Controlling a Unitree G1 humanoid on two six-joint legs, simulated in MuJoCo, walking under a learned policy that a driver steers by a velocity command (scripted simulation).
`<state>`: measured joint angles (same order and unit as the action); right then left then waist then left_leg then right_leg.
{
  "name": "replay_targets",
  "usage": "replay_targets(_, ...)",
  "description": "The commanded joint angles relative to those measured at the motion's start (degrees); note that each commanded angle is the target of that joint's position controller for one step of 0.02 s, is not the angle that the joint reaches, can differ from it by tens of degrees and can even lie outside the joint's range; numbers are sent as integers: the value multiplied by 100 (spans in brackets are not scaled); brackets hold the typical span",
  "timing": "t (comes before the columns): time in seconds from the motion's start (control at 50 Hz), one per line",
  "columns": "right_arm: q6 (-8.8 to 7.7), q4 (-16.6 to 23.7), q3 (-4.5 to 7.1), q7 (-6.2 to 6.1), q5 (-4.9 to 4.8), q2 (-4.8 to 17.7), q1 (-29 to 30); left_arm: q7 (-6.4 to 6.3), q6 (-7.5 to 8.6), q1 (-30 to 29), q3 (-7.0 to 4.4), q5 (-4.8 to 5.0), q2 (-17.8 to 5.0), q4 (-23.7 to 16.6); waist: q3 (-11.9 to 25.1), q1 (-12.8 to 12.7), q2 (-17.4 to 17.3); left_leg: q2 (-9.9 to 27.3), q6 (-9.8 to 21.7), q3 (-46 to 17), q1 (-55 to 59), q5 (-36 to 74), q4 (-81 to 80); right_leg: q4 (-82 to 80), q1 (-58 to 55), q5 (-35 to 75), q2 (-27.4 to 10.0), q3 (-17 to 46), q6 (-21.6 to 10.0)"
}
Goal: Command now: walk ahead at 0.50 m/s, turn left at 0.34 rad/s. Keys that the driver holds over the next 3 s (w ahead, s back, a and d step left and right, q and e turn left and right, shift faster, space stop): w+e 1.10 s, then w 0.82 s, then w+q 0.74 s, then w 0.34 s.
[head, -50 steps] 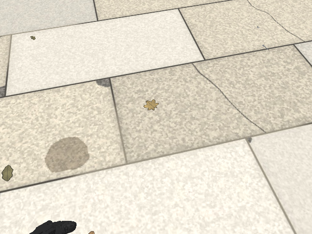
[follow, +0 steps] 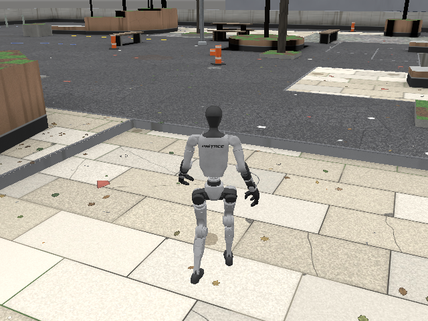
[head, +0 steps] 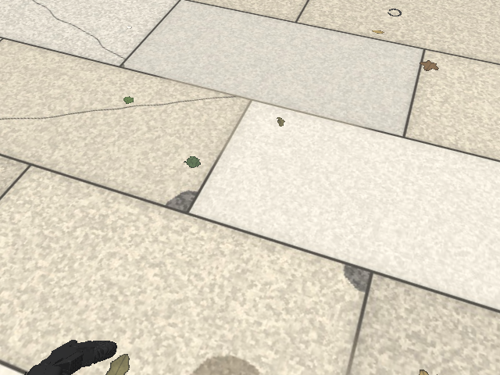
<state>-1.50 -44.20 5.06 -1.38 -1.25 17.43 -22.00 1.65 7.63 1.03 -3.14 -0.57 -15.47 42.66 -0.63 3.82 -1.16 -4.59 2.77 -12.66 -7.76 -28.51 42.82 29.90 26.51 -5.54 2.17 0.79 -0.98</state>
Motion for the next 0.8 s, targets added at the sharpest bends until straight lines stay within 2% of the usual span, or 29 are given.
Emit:
replay_targets(0.02,-172,411,-1,14,-112,576,-484,25,-32,1886,-333,139,-1006,220,1282,-794,1335,222,-153,48,-3619,-266,3184,-1409,-4291,-2682,-2337,4309,-1425)
replay_targets(0.04,-184,519,15,31,-51,690,146,13,-93,1554,-257,118,-772,155,656,-828,823,426,-141,284,-3674,162,3219,-1434,-3553,-2437,-2069,3450,-1237)
replay_targets(0.06,-223,653,7,40,47,645,573,13,-144,1268,-208,59,-715,128,218,-715,534,626,-123,534,-3594,480,2935,-1556,-2803,-1798,-1829,2886,-1206)
replay_targets(0.08,-258,704,24,53,126,598,743,5,-161,1122,-160,23,-617,113,38,-589,503,828,-108,589,-3378,757,2514,-1661,-2314,-1188,-1640,2533,-1197)
replay_targets(0.1,-282,716,10,70,129,490,714,-2,-165,1086,-132,1,-591,110,24,-481,596,906,-117,641,-3081,882,2219,-1744,-2017,-700,-1485,2311,-1191)
replay_targets(0.14,-314,755,-49,91,147,278,709,-20,-166,1168,-137,87,-641,153,118,-397,720,931,-199,813,-2854,851,1547,-1841,-1841,-42,-1354,2018,-1293)
replay_targets(0.18,-352,887,-138,106,182,116,1082,-80,-188,1269,-213,157,-889,190,95,-466,675,889,-305,954,-2629,1204,616,-1937,-1623,275,-1282,1692,-1325)
replay_targets(0.22,-388,958,-195,146,153,43,1474,-128,-236,1376,-266,192,-1041,220,74,-575,641,743,-389,1029,-2176,1954,-248,-1953,-1351,327,-1135,1411,-1222)
replay_targets(0.26,-413,1007,-190,184,97,115,1776,-144,-287,1607,-282,220,-1086,276,69,-690,649,578,-471,1051,-1826,2555,-752,-1894,-1272,345,-1111,1372,-1142)
replay_targets(0.32,-467,1117,-142,216,42,272,2065,-167,-369,1914,-275,257,-1061,356,46,-721,657,491,-446,944,-1459,2675,-1294,-1619,-1414,-64,-1206,1654,-997)
replay_targets(0.36,-503,1064,-70,206,30,401,1853,-193,-416,1910,-270,248,-1045,350,104,-493,685,500,-321,958,-821,2610,-1644,-1276,-1342,-321,-1173,1789,-819)
replay_targets(0.38,-508,958,-1,173,49,508,1487,-199,-426,1920,-233,218,-920,335,241,-294,677,535,-213,999,-209,2452,-1773,-915,-1175,-301,-994,1749,-690)
replay_targets(0.4,-516,871,92,116,117,741,850,-189,-403,1830,-147,167,-666,256,629,53,504,1017,24,597,762,2233,-1777,42,-744,-372,-672,1498,-479)
replay_targets(0.42,-469,759,192,60,167,1158,-56,-193,-373,1931,-6,14,-204,107,1408,312,-584,2202,359,-555,2082,2150,-1755,1937,132,-1978,-176,812,-185)
replay_targets(0.44,-380,597,248,127,198,1391,-228,-201,-296,2435,4,247,-252,-112,1655,16,-2129,3086,1106,-2871,2610,526,-2474,3310,1646,-3013,30,471,-83)
replay_targets(0.46,-393,653,130,159,142,867,48,-231,-312,2229,-134,323,-806,21,973,94,-1161,2797,1013,-2636,2083,-227,-2709,3941,2029,-2568,-343,725,-40)
replay_targets(0.48,-403,665,40,161,117,570,298,-215,-342,1835,-188,301,-927,-29,459,93,-819,2524,813,-1721,1578,170,-2741,4029,2114,-2048,-475,664,-39)
replay_targets(0.5,-415,675,-23,180,154,411,612,-212,-389,1765,-189,265,-814,8,263,-71,-520,2259,718,-1106,1102,863,-2865,3957,1882,-1643,-636,608,19)
replay_targets(0.52,-417,634,-52,189,177,282,829,-198,-426,1650,-204,216,-749,-44,61,-179,-540,2098,709,-649,761,1415,-2992,3745,1794,-1388,-760,601,56)
replay_targets(0.54,-433,596,-50,181,201,278,946,-165,-473,1620,-196,222,-638,-90,-40,-283,-621,1996,666,-240,446,1813,-3138,3623,1574,-1206,-875,572,83)
replay_targets(0.58,-487,504,-5,167,190,325,965,-124,-539,1480,-157,220,-445,-205,-55,-333,-528,1954,740,271,272,2502,-3322,3452,1507,-911,-917,481,162)
replay_targets(0.62,-504,402,51,135,182,451,914,-94,-570,1247,-131,192,-373,-352,-90,-332,-344,1998,811,665,288,2958,-3415,3006,1621,-572,-940,470,237)
replay_targets(0.68,-472,293,108,98,166,632,880,11,-555,844,-65,186,-280,-516,-145,-234,-247,1900,733,1314,298,3193,-3476,1968,1394,288,-906,293,212)
replay_targets(0.74,-422,162,159,71,97,805,687,113,-544,302,-30,172,-286,-730,-290,-61,-173,1943,613,1736,422,3212,-3471,1194,1143,671,-803,23,79)
replay_targets(0.8,-338,22,219,70,2,960,508,186,-567,-31,-58,180,-405,-953,-389,-40,-185,2105,466,1980,900,3628,-3217,790,1092,286,-699,-162,-150)
